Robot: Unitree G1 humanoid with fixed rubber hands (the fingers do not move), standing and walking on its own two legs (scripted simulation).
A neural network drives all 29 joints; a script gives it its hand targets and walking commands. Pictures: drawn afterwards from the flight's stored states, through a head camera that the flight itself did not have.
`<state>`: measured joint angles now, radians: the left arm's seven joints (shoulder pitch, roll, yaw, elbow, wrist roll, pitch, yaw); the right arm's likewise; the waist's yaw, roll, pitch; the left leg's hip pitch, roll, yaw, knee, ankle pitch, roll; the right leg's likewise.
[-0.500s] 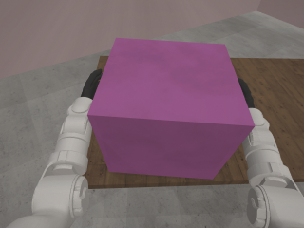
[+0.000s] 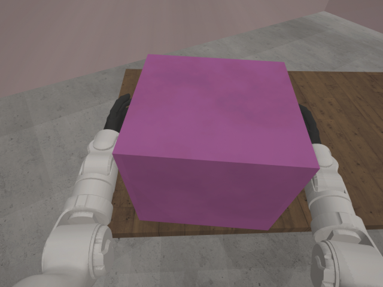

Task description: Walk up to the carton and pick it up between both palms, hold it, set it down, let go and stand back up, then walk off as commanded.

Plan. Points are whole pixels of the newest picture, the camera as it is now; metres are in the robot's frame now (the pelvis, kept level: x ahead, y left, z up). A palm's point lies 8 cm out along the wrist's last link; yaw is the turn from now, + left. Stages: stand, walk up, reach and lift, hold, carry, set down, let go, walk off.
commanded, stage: set down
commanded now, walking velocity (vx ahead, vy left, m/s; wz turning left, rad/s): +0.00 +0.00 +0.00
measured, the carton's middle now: (209, 144) +0.42 -0.05 +0.07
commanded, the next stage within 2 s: none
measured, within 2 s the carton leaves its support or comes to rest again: neither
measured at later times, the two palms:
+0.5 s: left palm (117, 130) +0.42 +0.16 +0.11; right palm (308, 143) +0.37 -0.25 +0.12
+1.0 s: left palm (119, 136) +0.43 +0.16 +0.09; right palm (303, 150) +0.38 -0.25 +0.09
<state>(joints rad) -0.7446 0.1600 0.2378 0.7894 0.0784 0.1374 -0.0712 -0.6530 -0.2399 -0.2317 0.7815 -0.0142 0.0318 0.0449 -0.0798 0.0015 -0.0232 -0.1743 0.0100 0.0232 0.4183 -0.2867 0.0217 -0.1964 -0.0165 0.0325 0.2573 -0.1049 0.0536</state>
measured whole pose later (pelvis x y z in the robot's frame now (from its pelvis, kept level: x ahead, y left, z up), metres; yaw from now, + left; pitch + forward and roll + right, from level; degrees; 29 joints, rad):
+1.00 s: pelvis +0.00 -0.01 +0.00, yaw +0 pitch +3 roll -2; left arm -0.76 0.23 0.06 0.99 -0.12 0.02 -0.01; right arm -0.66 -0.23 -0.20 0.91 0.17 -0.07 0.00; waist -0.08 0.01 -0.02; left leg -0.17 0.01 0.02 0.42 -0.29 0.02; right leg -0.22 -0.01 0.03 0.30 -0.13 0.05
